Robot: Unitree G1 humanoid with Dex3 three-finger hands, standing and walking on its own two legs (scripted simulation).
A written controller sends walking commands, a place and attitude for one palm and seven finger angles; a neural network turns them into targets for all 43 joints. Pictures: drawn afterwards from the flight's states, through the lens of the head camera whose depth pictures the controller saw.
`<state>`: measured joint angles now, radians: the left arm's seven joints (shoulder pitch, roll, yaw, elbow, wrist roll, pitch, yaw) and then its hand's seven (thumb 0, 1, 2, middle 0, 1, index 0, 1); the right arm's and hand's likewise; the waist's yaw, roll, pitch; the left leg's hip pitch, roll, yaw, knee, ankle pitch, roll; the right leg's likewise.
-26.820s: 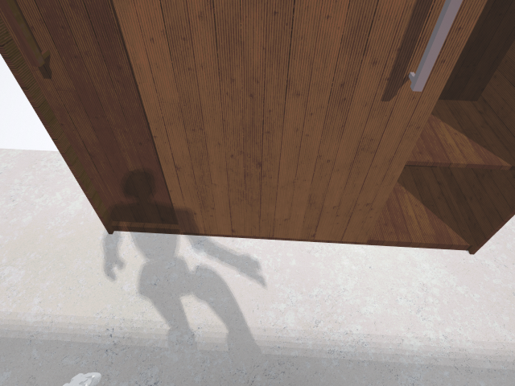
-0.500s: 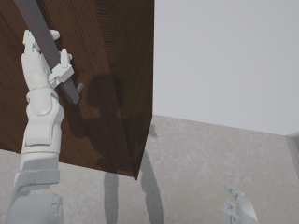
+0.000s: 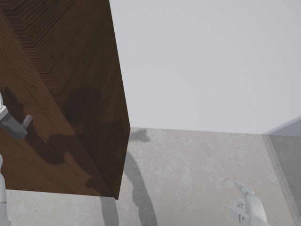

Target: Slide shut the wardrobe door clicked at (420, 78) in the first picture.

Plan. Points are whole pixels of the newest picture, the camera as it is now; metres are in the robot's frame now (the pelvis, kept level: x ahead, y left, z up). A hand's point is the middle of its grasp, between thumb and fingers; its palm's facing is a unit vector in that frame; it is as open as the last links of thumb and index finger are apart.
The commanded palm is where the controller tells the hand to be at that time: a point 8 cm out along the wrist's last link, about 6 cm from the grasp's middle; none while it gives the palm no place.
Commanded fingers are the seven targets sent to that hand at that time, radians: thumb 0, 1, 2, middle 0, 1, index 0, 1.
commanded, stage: stop walking and hold the door there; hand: left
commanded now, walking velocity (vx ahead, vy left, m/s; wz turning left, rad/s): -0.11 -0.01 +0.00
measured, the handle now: out of the picture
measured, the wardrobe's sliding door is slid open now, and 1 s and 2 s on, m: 0.00 0.00 0.00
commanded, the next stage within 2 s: none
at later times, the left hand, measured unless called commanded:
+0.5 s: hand out of the picture +0.29 +0.35 +0.19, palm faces +0.54 -0.81 -0.22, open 6.7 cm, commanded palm +0.24 +0.37 +0.19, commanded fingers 0.00 0.90 0.90 -0.45 -1.40 -0.45 -1.40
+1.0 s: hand out of the picture +0.29 +0.35 +0.20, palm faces +0.53 -0.84 -0.15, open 6.7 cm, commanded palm +0.25 +0.36 +0.19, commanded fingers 0.00 0.90 0.90 -0.45 -1.40 -0.45 -1.40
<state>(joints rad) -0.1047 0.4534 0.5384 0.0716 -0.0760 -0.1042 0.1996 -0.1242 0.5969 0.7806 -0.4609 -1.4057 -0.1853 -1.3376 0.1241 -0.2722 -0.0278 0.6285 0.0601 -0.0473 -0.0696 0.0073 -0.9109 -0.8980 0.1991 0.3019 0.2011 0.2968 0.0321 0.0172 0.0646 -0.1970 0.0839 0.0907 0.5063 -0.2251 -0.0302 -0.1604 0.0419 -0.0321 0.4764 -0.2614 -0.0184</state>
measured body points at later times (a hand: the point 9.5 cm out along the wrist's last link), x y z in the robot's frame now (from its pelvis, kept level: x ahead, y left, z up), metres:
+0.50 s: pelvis -0.04 +0.05 +0.00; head -0.06 +0.05 +0.45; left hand +0.26 +0.39 +0.21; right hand +0.07 -0.21 -0.10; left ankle -0.02 +0.15 -0.74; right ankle -0.03 -0.08 -0.74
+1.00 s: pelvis -0.03 +0.07 +0.00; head -0.03 +0.07 +0.45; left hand +0.26 +0.39 +0.20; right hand +0.15 -0.17 -0.08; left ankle -0.02 +0.15 -0.74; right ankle -0.03 -0.08 -0.74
